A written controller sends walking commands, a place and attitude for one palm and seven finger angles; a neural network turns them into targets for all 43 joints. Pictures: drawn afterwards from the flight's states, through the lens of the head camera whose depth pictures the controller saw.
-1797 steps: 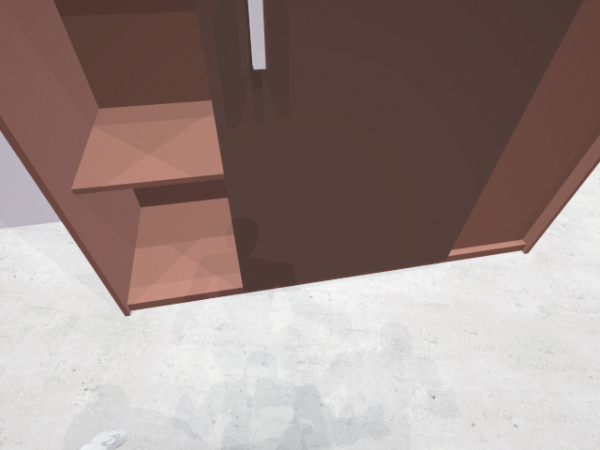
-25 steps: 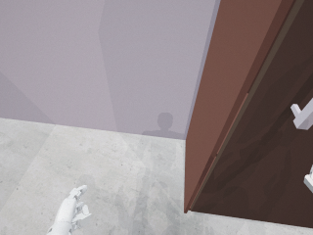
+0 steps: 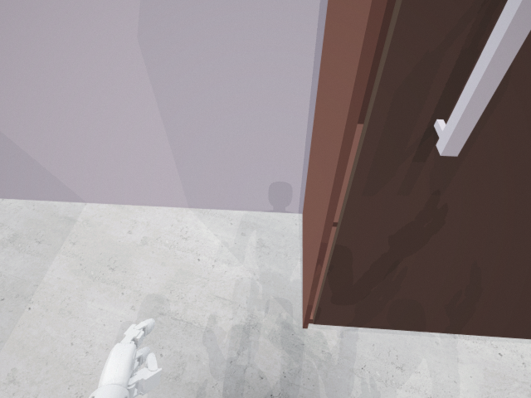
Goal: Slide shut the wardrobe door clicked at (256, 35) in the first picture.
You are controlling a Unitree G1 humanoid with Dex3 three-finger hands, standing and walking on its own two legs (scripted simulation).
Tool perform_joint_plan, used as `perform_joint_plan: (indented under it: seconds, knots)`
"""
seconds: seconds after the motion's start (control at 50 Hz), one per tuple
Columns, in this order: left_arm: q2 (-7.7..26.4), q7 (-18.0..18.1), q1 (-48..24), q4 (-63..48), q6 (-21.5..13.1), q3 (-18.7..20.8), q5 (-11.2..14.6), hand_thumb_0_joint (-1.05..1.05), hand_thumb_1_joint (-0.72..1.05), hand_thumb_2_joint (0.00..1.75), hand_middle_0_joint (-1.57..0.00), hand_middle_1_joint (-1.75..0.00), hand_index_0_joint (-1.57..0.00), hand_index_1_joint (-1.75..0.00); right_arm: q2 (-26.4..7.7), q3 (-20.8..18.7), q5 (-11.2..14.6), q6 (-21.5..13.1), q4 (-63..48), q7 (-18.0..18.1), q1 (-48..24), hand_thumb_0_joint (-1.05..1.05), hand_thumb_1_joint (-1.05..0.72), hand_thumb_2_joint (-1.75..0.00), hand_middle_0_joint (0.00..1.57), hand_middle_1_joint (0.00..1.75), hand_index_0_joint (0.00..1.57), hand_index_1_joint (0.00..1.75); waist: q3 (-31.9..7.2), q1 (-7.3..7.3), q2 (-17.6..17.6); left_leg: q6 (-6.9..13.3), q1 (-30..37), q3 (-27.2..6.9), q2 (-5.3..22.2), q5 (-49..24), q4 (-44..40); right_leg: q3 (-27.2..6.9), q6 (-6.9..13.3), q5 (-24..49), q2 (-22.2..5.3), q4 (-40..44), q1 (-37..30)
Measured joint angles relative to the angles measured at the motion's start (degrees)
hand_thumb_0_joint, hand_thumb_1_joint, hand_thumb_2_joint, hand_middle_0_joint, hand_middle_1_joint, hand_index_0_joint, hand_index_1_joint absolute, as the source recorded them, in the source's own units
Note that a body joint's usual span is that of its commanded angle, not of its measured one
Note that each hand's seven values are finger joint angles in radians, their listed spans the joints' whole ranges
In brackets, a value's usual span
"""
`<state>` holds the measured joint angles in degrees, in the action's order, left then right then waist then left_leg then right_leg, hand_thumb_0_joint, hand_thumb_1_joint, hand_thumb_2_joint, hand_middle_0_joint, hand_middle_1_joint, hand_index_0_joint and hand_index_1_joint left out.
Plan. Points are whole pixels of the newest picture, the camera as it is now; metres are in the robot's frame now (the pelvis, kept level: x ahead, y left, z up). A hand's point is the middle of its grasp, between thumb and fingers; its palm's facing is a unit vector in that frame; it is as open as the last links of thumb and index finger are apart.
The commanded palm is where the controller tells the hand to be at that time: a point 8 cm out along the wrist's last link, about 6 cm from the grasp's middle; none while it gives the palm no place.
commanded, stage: step back with the hand held close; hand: right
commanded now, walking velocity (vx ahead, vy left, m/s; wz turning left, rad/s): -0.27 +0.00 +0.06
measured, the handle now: (478, 68) +0.45 -0.25 +0.28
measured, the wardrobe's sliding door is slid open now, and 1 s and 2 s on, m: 0.01 0.01 0.01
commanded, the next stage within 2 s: stop stepping back and stand still in 0.48 s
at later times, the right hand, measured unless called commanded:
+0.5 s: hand out of the picture +0.13 -0.31 +0.17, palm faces +0.37 +0.87 -0.32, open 7.4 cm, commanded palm +0.08 -0.35 +0.19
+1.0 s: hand out of the picture -0.01 -0.41 +0.20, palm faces +0.37 +0.91 -0.20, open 7.4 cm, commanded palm -0.10 -0.44 +0.19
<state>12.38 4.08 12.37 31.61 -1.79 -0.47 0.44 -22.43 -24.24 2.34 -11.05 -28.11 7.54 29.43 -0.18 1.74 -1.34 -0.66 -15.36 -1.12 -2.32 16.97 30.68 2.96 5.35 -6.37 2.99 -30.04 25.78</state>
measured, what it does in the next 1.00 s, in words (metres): walks backwards: left foot, then right foot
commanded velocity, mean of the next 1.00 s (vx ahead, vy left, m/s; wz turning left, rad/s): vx -0.05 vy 0.10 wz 0.02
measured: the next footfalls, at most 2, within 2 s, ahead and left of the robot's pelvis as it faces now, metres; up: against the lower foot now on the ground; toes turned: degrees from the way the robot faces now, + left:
left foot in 0.38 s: -0.10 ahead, +0.13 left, +0.00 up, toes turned +2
right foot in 0.84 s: -0.05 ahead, -0.25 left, +0.00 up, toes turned +12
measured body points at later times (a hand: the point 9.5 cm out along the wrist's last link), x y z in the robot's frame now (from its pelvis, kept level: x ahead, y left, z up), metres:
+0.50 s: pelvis -0.08 -0.06 -0.01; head -0.09 -0.12 +0.44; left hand +0.10 +0.19 -0.05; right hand +0.10 -0.35 +0.19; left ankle -0.14 +0.13 -0.73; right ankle +0.05 -0.06 -0.73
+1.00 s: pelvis -0.27 -0.16 -0.01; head -0.29 -0.24 +0.43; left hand -0.17 +0.04 -0.09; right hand -0.04 -0.46 +0.20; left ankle -0.30 -0.10 -0.64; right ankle -0.10 -0.26 -0.72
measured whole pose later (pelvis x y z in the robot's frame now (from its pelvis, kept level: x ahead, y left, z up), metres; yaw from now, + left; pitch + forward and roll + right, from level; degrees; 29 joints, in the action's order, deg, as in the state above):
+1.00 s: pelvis -0.27 -0.16 -0.01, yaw +7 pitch -5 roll +6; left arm 1.7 -1.7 16.6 38.5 -1.7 -1.6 -1.7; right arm -25.1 -27.4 3.6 -6.2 -30.7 6.6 16.3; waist 0.6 -2.2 4.7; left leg 1.7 -24.0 8.7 -9.2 32.9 68.1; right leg -6.8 -3.9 -16.3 -4.1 -40.8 28.2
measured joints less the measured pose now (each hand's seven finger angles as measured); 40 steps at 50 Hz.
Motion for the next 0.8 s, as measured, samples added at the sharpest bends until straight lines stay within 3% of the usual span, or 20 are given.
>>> perform_joint_plan:
  seconds: [0.1, 0.22, 0.28, 0.36, 0.38, 0.4, 0.46, 0.48, 0.54, 0.56, 0.58, 0.6, 0.66, 0.68, 0.7, 0.72, 0.74, 0.76, 0.78, 0.8]
  knots:
    - [-0.4, -0.1, -0.5, 1.4, -1.2, -0.3, 0.1, 0.02, 0.9, 0.89, -0.2, -0.3, -0.2, -0.3, -0.3, 1.4, 0.1, -1.4, -2.1, 0.2, 0.5, 0.02, -0.89, -0.9, 0.21, 0.3, 0.21, 0.3, 0.4, 0.69, 0.5, -0.5, 0.4, 0.2, -0.4, -1.3, -0.4, 0.2, -0.9, -1.6, -0.8, -1.8, 0.6]
    - [-0.6, 0.6, -1.8, 1.4, -2.1, 0.2, -0.8, 0.02, 0.9, 0.89, -0.2, -0.3, -0.2, -0.3, -1.4, 0.5, -0.9, -1.9, 0.6, -0.1, -4.1, 0.01, -0.89, -0.9, 0.22, 0.31, 0.21, 0.3, 0.6, -0.4, 0.1, 0.8, -1.3, -0.3, -2.0, 3.0, 7.1, 0.1, 2.7, 3.3, -1.0, 1.7, -0.1]
    - [-1.0, -0.1, -1.8, 0.7, -2.0, 0.7, -0.9, 0.02, 0.9, 0.89, -0.2, -0.3, -0.2, -0.3, -2.4, -0.8, -0.3, -1.7, 1.4, -0.4, -4.8, 0.01, -0.89, -0.9, 0.21, 0.3, 0.21, 0.3, -0.6, -0.88, -0.4, 2.1, 0.2, 1.2, -3.1, 6.9, 9.1, 0.2, 1.1, 5.9, -2.1, 5.7, 0.5]
    - [-1.2, -1.5, -2.1, -0.2, -2.4, 0.5, -0.4, 0.02, 0.9, 0.9, -0.2, -0.3, -0.2, -0.3, -3.3, -1.6, 1.4, -2.1, -2.0, -0.3, -0.8, 0.02, -0.89, -0.9, 0.21, 0.3, 0.21, 0.3, -2.7, 0.3, 1.5, 4.5, 5.8, 2.4, -0.9, 8.8, -2.1, 3.4, -2.7, 6.3, -2.3, 6.9, 4.1]
    - [-1.0, -1.7, -2.8, -0.1, -2.5, 0.4, -0.3, 0.01, 0.9, 0.9, -0.2, -0.3, -0.2, -0.3, -3.3, -1.6, 1.5, -2.6, -3.2, -0.2, 0.4, 0.02, -0.89, -0.9, 0.21, 0.3, 0.21, 0.3, -2.5, 1.31, 2.2, 4.0, 5.8, 1.2, 0.1, 4.6, -4.7, 4.4, -4.0, 4.5, -2.3, 4.3, 5.8]
    - [-0.6, -1.8, -3.5, 0.8, -2.5, 0.4, -0.3, 0.01, 0.9, 0.9, -0.2, -0.3, -0.2, -0.3, -2.4, -0.7, 1.4, -3.1, -3.8, -0.3, 0.9, 0.01, -0.89, -0.9, 0.21, 0.3, 0.21, 0.3, -1.8, 1.93, 1.6, 1.9, 5.6, 0.6, -0.1, 2.1, -4.1, 3.8, -5.2, 0.9, -2.6, 0.7, 6.9]
    - [-0.9, -1.3, -2.5, 3.8, -2.5, 0.2, -0.2, 0.01, 0.9, 0.9, -0.2, -0.3, -0.2, -0.3, -1.9, 2.0, 0.6, -3.7, -4.3, -0.8, 0.9, 0.01, -0.89, -0.9, 0.21, 0.3, 0.21, 0.3, -2.0, 2.7, 2.6, -2.5, 6.2, -1.2, 0.4, 2.8, -1.7, 0.8, -6.6, -6.5, -2.0, -7.5, 4.4]
    - [-1.1, -1.0, -1.7, 4.1, -2.5, 0.0, -0.1, 0.01, 0.9, 0.89, -0.2, -0.3, -0.2, -0.3, -2.3, 2.2, 0.4, -3.3, -4.4, -1.0, -0.3, 0.01, -0.89, -0.9, 0.21, 0.3, 0.21, 0.3, -2.5, 2.2, 3.5, -3.1, 5.8, -1.3, 0.9, 3.8, -0.1, 0.8, -5.9, -2.4, -1.9, -5.5, 2.8]
    - [-1.4, 0.0, -2.9, 4.9, -3.1, 0.0, -0.4, 0.02, 0.9, 0.9, -0.2, -0.3, -0.2, -0.3, -2.4, 2.3, 0.0, -1.9, -1.5, -0.9, -8.4, 0.01, -0.89, -0.9, 0.22, 0.31, 0.22, 0.3, 0.1, 0.69, 4.0, -1.0, 0.3, -2.1, 0.0, 10.7, 12.7, 1.2, 2.9, 2.9, -1.0, -2.8, 1.7]
    - [-1.6, -0.1, -3.7, 5.0, -3.4, 0.0, -0.7, 0.02, 0.9, 0.9, -0.2, -0.3, -0.2, -0.3, -2.4, 1.8, 0.0, -1.6, -0.2, -0.8, -10.4, 0.01, -0.89, -0.9, 0.22, 0.31, 0.22, 0.3, 1.1, 0.18, 3.5, -0.2, -1.8, -2.6, -1.2, 12.6, 17.7, 1.1, 3.9, 3.7, -1.3, -1.3, 1.2]
    - [-1.9, -0.4, -4.2, 4.9, -3.6, 0.0, -0.9, 0.02, 0.9, 0.9, -0.2, -0.3, -0.2, -0.3, -2.5, 1.3, 0.1, -1.3, 0.7, -0.8, -11.4, 0.01, -0.89, -0.9, 0.22, 0.31, 0.22, 0.3, 1.8, -0.58, 2.9, 0.7, -3.4, -2.4, -2.3, 13.6, 21.3, 0.8, 3.2, 4.8, -1.8, 0.6, 0.7]
    - [-2.3, -0.8, -4.2, 4.5, -3.6, 0.1, -1.3, 0.02, 0.9, 0.89, -0.2, -0.3, -0.2, -0.3, -2.9, 0.7, 0.4, -0.9, 1.0, -0.8, -11.6, 0.01, -0.89, -0.9, 0.21, 0.31, 0.21, 0.3, 2.2, -1.3, 2.5, 1.4, -4.3, -1.7, -3.1, 14.1, 23.3, 0.5, 0.2, 6.4, -2.2, 3.1, 0.0]
    - [-2.8, -2.5, -2.0, 1.8, -3.9, 1.2, -1.2, 0.02, 0.9, 0.89, -0.2, -0.3, -0.2, -0.3, -3.3, 0.5, 1.3, 0.2, -1.8, -1.4, -8.2, 0.02, -0.89, -0.9, 0.21, 0.3, 0.21, 0.3, 2.0, -2.82, 0.9, 3.3, -2.3, 3.5, -4.0, 14.8, 19.1, 0.4, -11.3, 6.8, -3.2, 9.9, -1.2]
    - [-2.6, -3.0, -0.7, 0.5, -4.2, 1.5, -0.5, 0.02, 0.9, 0.89, -0.2, -0.3, -0.2, -0.3, -4.1, 0.4, 1.6, 0.0, -3.9, -1.5, -5.6, 0.02, -0.89, -0.9, 0.21, 0.3, 0.21, 0.3, 1.4, -3.11, 1.0, 5.0, -0.4, 5.6, -3.2, 14.9, 13.9, 0.8, -13.4, 0.4, -2.5, 7.1, 0.9]
    - [-2.6, -3.4, 0.2, -0.4, -4.6, 1.5, 0.4, 0.02, 0.9, 0.89, -0.2, -0.3, -0.2, -0.3, -5.7, -0.8, 1.8, -0.5, -7.1, -1.3, -2.0, 0.02, -0.89, -0.9, 0.21, 0.3, 0.21, 0.3, 0.8, -2.39, 3.2, 7.7, 0.8, 5.7, -0.9, 14.3, 8.3, 1.0, -14.1, -7.3, -0.5, -2.8, 5.3]
    - [-2.5, -3.8, 0.4, -1.1, -4.6, 1.3, 0.9, 0.02, 0.9, 0.89, -0.2, -0.3, -0.2, -0.3, -7.1, -3.2, 1.7, -1.3, -10.8, -1.1, 2.2, 0.02, -0.89, -0.9, 0.21, 0.3, 0.21, 0.3, 0.3, -0.08, 6.5, 10.0, 0.4, 3.5, 2.2, 12.8, 4.1, 0.4, -12.7, -13.4, 1.3, -17.2, 10.1]
    - [-1.8, -4.2, -0.3, -0.6, -4.5, 1.5, 0.9, 0.01, 0.9, 0.89, -0.2, -0.3, -0.2, -0.3, -6.7, -4.6, 1.6, -1.6, -13.8, -1.4, 4.9, 0.02, -0.89, -0.9, 0.21, 0.3, 0.21, 0.3, 0.4, 1.92, 7.2, 8.7, -2.6, 2.5, 3.7, 5.8, 6.2, -1.8, -9.8, -17.1, 1.0, -31.3, 13.2]
    - [-1.5, -4.2, -0.7, 0.6, -4.0, 1.9, 0.3, 0.01, 0.9, 0.89, -0.2, -0.3, -0.2, -0.3, -6.4, -5.1, 1.7, -1.3, -15.9, -2.0, 5.6, 0.02, -0.89, -0.9, 0.21, 0.3, 0.21, 0.3, 0.5, 2.58, 7.0, 5.1, -4.8, 2.3, 4.2, 3.4, 10.2, -4.1, -7.8, -19.6, -0.3, -40.0, 13.5]
    - [-1.5, -4.1, -0.6, 1.7, -3.3, 2.0, -0.6, 0.01, 0.9, 0.9, -0.2, -0.3, -0.2, -0.3, -6.5, -4.8, 1.5, -1.2, -16.5, -2.5, 4.0, 0.02, -0.89, -0.9, 0.21, 0.3, 0.21, 0.3, 0.4, 2.49, 7.2, 1.5, -6.1, 3.2, 5.6, 4.0, 13.3, -5.7, -7.5, -20.7, -2.0, -41.0, 11.4]
    - [-1.3, -4.0, 0.2, 2.5, -2.7, 1.8, -1.2, 0.01, 0.9, 0.9, -0.2, -0.3, -0.2, -0.3, -6.7, -3.8, 0.9, -1.2, -15.8, -2.6, 0.5, 0.01, -0.89, -0.9, 0.21, 0.31, 0.21, 0.3, -0.3, 1.88, 7.0, -0.2, -7.2, 4.9, 7.1, 6.3, 16.1, -7.3, -7.7, -20.2, -3.8, -36.1, 8.1]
